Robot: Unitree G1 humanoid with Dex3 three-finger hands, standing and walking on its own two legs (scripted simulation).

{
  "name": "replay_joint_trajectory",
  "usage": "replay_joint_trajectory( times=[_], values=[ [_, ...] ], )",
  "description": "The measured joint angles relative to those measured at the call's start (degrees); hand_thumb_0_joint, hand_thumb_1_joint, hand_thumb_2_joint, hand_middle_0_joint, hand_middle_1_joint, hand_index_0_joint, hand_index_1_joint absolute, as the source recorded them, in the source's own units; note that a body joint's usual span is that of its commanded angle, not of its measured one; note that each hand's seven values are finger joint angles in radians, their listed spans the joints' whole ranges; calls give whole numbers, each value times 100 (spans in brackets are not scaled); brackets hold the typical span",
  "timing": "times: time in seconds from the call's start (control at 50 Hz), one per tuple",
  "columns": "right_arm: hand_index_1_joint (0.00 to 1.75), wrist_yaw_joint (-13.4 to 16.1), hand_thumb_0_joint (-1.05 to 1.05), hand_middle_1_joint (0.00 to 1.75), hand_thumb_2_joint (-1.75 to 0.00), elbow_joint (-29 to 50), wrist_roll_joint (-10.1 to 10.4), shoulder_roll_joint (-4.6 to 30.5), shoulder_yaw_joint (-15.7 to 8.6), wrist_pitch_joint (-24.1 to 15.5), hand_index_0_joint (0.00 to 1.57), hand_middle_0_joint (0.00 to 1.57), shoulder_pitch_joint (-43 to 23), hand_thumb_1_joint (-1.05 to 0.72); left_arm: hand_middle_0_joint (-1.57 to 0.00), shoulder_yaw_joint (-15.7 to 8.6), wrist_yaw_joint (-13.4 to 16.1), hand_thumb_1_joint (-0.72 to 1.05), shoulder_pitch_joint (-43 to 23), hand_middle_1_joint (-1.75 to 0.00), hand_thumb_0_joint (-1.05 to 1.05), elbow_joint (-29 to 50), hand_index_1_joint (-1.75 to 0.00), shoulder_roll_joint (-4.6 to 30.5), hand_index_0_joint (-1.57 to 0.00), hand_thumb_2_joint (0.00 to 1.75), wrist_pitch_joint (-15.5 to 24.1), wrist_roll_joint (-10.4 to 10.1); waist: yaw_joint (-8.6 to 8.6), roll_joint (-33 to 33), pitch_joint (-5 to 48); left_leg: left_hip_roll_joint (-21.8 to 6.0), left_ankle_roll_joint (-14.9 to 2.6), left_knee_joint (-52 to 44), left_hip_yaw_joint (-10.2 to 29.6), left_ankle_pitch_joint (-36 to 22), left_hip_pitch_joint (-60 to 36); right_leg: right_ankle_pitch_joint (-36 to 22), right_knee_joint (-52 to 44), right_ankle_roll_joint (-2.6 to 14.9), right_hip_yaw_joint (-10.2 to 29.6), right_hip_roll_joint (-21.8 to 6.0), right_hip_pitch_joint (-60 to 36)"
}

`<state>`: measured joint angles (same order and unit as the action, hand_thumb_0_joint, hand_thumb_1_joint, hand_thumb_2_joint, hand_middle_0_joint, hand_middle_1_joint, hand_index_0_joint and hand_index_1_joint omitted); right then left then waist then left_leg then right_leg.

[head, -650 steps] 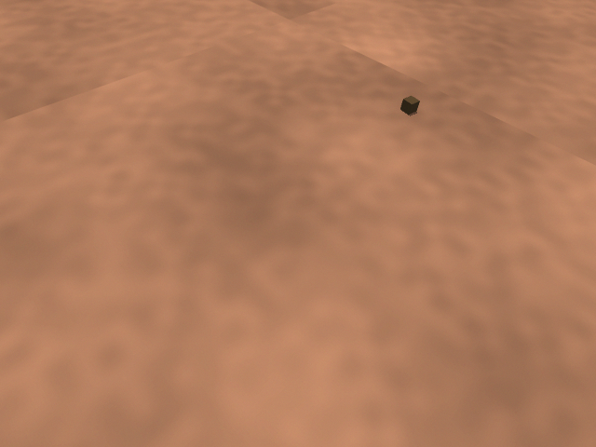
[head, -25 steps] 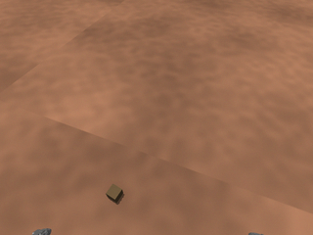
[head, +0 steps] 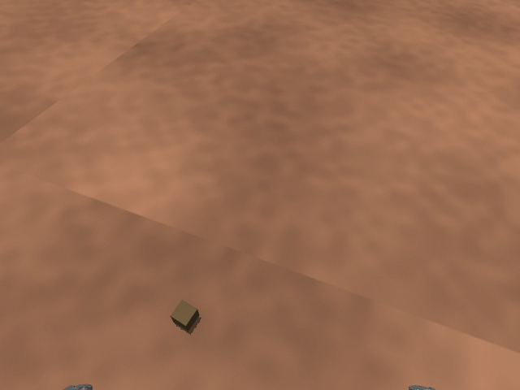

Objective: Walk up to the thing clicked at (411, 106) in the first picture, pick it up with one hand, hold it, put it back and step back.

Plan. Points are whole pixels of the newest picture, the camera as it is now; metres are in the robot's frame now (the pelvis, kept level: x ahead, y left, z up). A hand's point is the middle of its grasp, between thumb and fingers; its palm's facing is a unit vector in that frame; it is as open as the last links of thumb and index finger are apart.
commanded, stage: stand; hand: left
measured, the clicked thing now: (185, 315) +0.46 +0.24 -0.75
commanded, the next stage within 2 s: rise first in 1.88 s
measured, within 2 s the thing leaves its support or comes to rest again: neither
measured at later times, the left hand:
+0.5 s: hand out of the picture +0.05 +0.25 -0.16, palm faces -0.02 -0.94 -0.35, open 7.4 cm
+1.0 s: hand out of the picture +0.07 +0.25 -0.16, palm faces -0.02 -0.94 -0.35, open 7.4 cm
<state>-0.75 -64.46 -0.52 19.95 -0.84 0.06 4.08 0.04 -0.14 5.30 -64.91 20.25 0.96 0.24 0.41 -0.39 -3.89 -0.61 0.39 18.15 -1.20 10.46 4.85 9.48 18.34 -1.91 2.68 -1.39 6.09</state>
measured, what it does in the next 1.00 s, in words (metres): stands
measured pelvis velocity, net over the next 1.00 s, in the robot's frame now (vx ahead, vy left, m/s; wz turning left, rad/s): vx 0.00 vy -0.01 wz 0.01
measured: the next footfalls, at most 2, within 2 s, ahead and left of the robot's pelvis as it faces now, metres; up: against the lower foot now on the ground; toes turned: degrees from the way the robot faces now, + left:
none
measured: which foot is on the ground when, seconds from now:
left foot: down 0.00-1.00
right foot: down 0.00-1.00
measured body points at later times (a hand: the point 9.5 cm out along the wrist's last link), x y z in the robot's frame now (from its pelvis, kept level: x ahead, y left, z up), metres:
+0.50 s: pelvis -0.01 -0.01 +0.00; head +0.00 -0.01 +0.45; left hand +0.06 +0.30 -0.13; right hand +0.06 -0.31 -0.14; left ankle +0.00 +0.12 -0.75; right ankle +0.01 -0.14 -0.75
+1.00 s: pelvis +0.00 -0.01 +0.00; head +0.01 -0.01 +0.45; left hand +0.07 +0.30 -0.13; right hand +0.08 -0.31 -0.13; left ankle +0.00 +0.12 -0.75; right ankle +0.01 -0.14 -0.75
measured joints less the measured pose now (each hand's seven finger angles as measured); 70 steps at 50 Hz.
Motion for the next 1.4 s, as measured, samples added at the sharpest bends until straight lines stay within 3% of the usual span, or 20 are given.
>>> replay_joint_trajectory(
  times=[1.4],
  values=[
    [30,12,1,30,-90,-39,-18,36,43,-18,20,20,201,-91,-20,22,-11,91,149,-30,1,49,-30,11,-20,89,-23,7,-34,52,94,-54,69,4,110,4,114,43,15,74,-111,50,83]
  ],
)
